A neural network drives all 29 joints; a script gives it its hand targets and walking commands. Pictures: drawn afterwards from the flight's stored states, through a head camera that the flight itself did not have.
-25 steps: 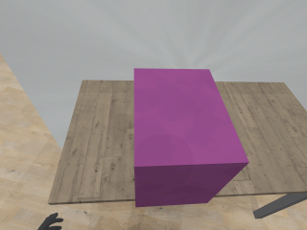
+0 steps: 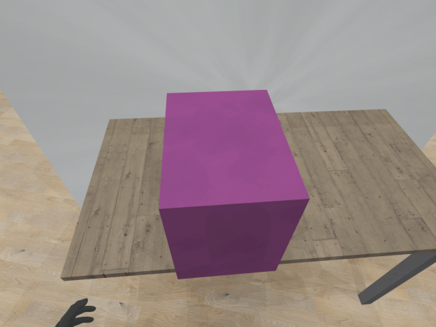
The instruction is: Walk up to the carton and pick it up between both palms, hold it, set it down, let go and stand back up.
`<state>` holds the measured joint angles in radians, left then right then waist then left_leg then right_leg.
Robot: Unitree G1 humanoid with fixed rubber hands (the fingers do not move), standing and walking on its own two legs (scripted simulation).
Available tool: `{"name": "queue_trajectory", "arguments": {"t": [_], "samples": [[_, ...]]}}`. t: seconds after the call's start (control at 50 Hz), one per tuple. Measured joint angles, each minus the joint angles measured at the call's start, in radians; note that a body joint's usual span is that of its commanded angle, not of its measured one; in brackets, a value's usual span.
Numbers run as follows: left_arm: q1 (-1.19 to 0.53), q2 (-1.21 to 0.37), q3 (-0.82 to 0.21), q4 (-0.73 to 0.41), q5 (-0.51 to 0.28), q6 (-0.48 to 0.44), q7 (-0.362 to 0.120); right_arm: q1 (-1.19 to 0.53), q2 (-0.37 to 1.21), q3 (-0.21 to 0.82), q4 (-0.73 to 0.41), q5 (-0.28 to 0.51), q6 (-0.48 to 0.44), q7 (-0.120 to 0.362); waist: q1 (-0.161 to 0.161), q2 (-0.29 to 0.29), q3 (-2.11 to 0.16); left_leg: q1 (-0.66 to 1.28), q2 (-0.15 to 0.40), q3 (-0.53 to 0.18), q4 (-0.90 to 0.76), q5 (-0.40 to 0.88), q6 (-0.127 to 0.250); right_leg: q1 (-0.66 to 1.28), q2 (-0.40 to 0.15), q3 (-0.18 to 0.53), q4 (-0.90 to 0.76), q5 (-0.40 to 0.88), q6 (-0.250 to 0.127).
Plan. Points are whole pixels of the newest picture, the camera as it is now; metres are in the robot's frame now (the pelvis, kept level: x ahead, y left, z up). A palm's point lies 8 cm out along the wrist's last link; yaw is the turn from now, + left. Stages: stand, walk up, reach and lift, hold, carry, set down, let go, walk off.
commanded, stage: walk up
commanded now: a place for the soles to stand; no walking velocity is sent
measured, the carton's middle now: (222, 184) +0.41 +0.00 +0.01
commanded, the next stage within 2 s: none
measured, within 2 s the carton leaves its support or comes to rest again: neither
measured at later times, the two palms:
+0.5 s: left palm out of the picture +0.14 +0.29 -0.09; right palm out of the picture +0.06 -0.33 -0.10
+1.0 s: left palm out of the picture +0.15 +0.29 -0.09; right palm out of the picture +0.06 -0.33 -0.09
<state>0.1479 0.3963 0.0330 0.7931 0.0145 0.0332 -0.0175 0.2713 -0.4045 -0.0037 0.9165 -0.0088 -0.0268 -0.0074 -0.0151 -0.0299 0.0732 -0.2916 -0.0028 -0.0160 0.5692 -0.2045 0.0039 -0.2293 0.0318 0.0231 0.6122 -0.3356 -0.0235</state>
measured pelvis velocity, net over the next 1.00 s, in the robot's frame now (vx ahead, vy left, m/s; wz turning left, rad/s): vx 0.02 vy -0.01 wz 0.00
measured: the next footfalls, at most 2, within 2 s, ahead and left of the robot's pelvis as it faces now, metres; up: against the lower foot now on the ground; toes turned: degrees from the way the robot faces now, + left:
right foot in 2.00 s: +0.01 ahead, -0.13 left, +0.00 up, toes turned -1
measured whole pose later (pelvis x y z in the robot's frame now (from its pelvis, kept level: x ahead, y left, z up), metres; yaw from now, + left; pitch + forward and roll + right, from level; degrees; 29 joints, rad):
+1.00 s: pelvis +0.02 -0.01 +0.00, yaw +0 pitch -2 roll +0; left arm 0.14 0.40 0.03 0.82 0.01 0.02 -0.02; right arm 0.26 -0.40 0.00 0.93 -0.01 -0.03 -0.01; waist -0.02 -0.03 0.07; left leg -0.29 0.00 -0.02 0.54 -0.21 0.00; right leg -0.23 0.03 0.02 0.58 -0.30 -0.03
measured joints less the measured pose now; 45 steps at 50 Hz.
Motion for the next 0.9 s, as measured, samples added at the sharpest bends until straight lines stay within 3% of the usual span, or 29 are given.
{"name": "queue_trajectory", "arguments": {"t": [0.16, 0.22, 0.9], "samples": [[0.053, 0.000, 0.000, 0.022, 0.000, -0.004, -0.009, -0.001, 0.000, 0.000, 0.004, -0.001, 0.000, 0.000, 0.000, 0.000, 0.000, 0.000, 0.000, 0.000, -0.017, -0.031, 0.000, -0.004, 0.000, 0.000, -0.014, 0.004, -0.008], [0.063, 0.000, -0.002, 0.025, 0.000, -0.009, -0.009, -0.001, 0.000, 0.000, 0.008, -0.001, 0.000, 0.000, 0.000, 0.002, -0.001, 0.000, 0.000, -0.002, -0.020, 0.014, 0.000, -0.005, 0.001, -0.001, -0.017, 0.054, -0.007], [-0.016, 0.000, -0.003, 0.027, 0.000, -0.012, 0.001, -0.011, 0.000, 0.000, 0.016, -0.001, -0.001, 0.000, 0.000, 0.002, -0.002, 0.000, 0.000, -0.004, -0.030, -0.003, -0.007, 0.000, 0.000, -0.001, -0.035, 0.029, -0.005]]}}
